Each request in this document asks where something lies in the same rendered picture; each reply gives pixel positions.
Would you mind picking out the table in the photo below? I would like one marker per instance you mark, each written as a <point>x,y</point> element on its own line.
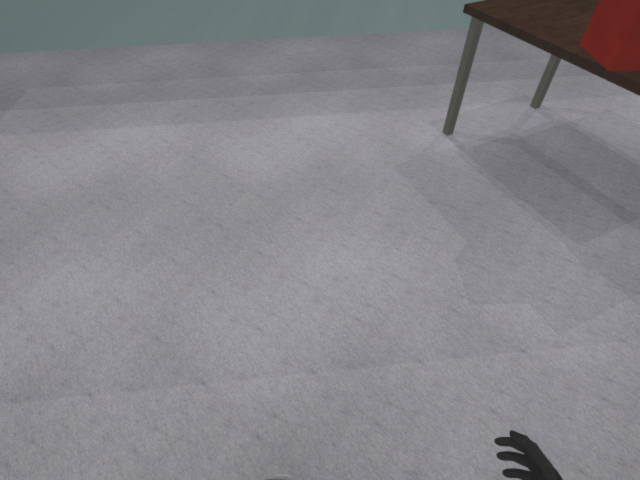
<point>555,26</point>

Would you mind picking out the carton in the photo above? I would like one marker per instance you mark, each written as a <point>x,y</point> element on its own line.
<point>612,36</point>

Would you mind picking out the robot right hand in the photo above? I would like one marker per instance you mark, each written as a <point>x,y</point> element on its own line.
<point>533,458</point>

